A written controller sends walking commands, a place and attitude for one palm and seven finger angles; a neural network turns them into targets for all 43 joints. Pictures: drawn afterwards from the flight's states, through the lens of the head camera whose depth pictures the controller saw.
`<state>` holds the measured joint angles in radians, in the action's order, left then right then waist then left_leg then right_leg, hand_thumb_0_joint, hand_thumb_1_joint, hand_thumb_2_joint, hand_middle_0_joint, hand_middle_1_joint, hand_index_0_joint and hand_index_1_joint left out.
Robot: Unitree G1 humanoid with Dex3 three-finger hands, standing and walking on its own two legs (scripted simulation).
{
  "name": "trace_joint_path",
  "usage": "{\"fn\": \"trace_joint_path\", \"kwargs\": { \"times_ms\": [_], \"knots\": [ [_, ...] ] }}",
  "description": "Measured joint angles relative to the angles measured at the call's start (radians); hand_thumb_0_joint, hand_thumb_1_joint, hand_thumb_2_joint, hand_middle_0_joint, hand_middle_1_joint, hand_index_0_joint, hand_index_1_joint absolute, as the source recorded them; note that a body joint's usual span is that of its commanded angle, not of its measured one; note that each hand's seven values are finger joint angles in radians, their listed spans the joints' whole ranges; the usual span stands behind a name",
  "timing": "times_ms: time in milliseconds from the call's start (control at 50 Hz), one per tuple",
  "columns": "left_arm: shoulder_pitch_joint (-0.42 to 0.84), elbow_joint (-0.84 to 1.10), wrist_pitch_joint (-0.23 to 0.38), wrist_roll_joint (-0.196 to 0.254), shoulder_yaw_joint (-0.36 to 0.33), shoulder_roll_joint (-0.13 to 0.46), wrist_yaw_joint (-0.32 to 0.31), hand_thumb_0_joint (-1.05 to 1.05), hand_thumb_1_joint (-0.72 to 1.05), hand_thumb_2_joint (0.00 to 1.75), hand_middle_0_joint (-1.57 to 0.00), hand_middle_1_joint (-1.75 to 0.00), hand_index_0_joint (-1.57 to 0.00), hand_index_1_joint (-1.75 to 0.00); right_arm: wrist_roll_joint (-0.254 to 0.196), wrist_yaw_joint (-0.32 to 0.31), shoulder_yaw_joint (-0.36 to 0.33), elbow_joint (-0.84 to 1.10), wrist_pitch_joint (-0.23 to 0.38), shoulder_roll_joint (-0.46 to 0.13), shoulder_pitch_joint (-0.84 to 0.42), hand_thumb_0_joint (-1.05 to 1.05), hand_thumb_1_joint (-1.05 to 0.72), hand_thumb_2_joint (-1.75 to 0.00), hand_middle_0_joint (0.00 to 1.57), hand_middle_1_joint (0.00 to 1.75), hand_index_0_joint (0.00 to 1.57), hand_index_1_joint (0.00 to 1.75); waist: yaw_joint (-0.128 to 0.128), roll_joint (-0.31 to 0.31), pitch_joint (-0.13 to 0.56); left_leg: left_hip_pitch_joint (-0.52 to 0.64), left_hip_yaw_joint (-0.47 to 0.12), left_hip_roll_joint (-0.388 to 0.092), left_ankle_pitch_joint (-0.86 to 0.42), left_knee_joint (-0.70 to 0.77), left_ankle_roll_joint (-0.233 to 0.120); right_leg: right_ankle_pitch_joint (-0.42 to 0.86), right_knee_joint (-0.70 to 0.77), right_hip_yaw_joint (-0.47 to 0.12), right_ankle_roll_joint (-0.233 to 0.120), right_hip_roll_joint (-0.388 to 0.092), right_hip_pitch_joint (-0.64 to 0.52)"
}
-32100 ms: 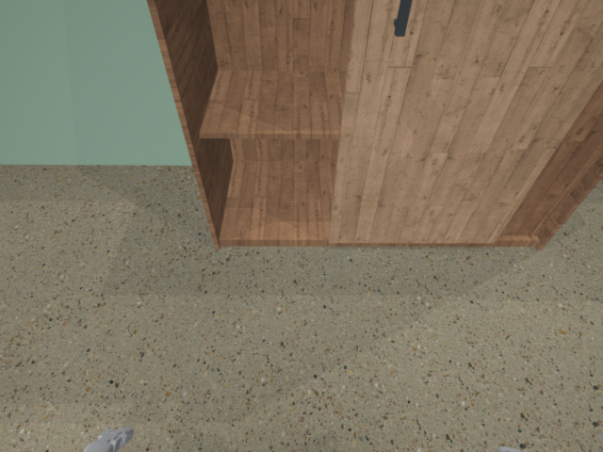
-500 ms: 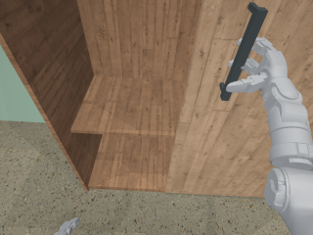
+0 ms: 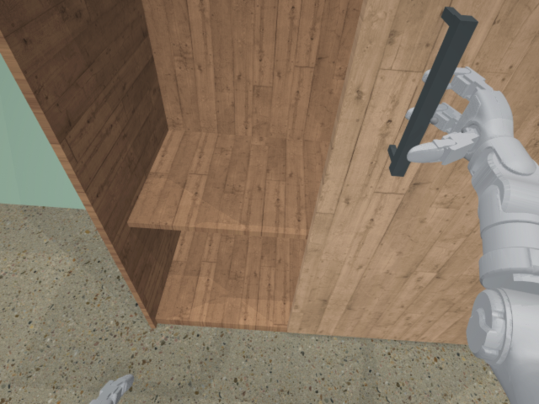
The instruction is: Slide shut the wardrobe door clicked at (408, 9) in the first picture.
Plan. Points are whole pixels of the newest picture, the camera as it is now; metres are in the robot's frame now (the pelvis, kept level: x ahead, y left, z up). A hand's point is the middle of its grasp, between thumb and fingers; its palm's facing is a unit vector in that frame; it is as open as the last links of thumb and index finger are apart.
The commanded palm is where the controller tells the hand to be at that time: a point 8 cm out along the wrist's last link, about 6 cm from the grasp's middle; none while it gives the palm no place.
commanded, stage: move the hooked fingers beside the handle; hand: right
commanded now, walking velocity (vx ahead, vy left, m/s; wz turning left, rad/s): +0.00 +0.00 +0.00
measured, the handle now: (420, 101) +0.49 -0.14 +0.24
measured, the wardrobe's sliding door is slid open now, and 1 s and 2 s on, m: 0.49 0.49 0.49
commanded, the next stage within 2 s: none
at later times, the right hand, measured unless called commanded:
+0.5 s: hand (453, 130) +0.44 -0.18 +0.23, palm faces -0.05 +1.00 -0.05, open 13.9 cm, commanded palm +0.42 -0.23 +0.24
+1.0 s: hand (453, 127) +0.45 -0.18 +0.24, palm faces -0.03 +1.00 -0.06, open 14.0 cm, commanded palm +0.42 -0.22 +0.25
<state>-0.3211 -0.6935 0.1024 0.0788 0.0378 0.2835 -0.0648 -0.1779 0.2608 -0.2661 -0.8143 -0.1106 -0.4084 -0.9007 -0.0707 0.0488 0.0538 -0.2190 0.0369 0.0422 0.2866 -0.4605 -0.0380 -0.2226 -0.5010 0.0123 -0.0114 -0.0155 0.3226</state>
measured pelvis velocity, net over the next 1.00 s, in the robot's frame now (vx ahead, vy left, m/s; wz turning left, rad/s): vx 0.03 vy -0.01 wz -0.01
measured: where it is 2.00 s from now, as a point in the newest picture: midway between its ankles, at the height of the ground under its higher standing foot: outside the picture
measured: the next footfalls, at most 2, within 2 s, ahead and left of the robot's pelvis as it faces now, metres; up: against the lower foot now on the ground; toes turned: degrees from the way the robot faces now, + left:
none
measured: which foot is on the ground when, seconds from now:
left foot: down 0.00-1.00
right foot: down 0.00-1.00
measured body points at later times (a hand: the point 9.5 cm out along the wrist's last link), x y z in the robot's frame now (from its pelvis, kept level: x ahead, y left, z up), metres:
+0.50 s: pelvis +0.02 -0.01 +0.00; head +0.02 +0.01 +0.45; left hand +0.13 +0.25 -0.10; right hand +0.44 -0.23 +0.24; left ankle -0.03 +0.09 -0.74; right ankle +0.02 -0.12 -0.74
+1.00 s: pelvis +0.03 -0.01 +0.00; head +0.03 +0.01 +0.45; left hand +0.18 +0.23 -0.10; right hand +0.44 -0.23 +0.24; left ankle -0.03 +0.09 -0.74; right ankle +0.02 -0.12 -0.74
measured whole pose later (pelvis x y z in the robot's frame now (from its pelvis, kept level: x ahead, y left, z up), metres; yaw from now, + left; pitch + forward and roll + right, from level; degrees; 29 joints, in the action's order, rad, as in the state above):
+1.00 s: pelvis +0.03 -0.01 +0.00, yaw -1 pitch +1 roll +0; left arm -0.22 -0.66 0.04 0.07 0.05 0.26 -0.06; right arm -0.19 0.20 -0.24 -0.43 -0.29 -0.38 -0.70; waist -0.03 0.05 0.04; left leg -0.12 0.04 0.01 0.31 -0.41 -0.02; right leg -0.25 -0.45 0.01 -0.02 0.02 0.23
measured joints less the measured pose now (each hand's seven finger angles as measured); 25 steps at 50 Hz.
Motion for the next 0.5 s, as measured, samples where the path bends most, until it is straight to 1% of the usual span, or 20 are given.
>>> {"fn": "trace_joint_path", "kwargs": {
  "times_ms": [180,300,400,500],
  "knots": [
    [0.005,0.015,-0.014,0.001,0.0,-0.002,0.001,0.01,0.9,0.9,-0.2,-0.3,-0.2,-0.29,-0.002,-0.002,-0.016,0.058,-0.02,-0.001,0.048,-0.01,0.5,-0.3,0.5,1.23,0.35,1.23,-0.004,0.003,0.003,0.014,-0.011,-0.001,0.0,0.008,0.002,-0.003,0.011,0.011,-0.001,0.0,-0.019],
    [0.012,0.031,-0.02,0.002,0.0,-0.003,0.001,0.01,0.9,0.9,-0.2,-0.3,-0.2,-0.29,0.008,-0.024,-0.028,0.108,-0.048,-0.018,0.1,-0.01,0.5,-0.3,0.43,1.22,0.35,1.23,-0.004,0.003,-0.004,0.03,-0.017,-0.001,0.001,0.018,0.003,-0.006,0.02,0.016,-0.001,0.0,-0.036],
    [0.02,0.032,-0.014,0.005,-0.004,-0.002,-0.002,0.01,0.9,0.9,-0.2,-0.3,-0.2,-0.29,0.002,-0.029,-0.02,0.176,-0.065,-0.026,0.142,-0.01,0.5,-0.3,0.36,1.21,0.33,1.22,0.008,0.0,-0.02,0.049,-0.011,-0.005,0.003,0.031,0.004,-0.009,0.025,0.01,-0.003,0.005,-0.049],
    [0.04,0.017,-0.001,0.005,-0.005,0.0,-0.002,0.01,0.9,0.9,-0.2,-0.3,-0.2,-0.29,-0.021,-0.02,0.008,0.264,-0.072,0.0,0.16,-0.01,0.5,-0.3,0.32,1.2,0.31,1.21,0.027,-0.003,-0.024,0.068,0.0,-0.013,0.009,0.041,0.008,-0.015,0.026,-0.001,-0.007,0.014,-0.059]
  ]
}}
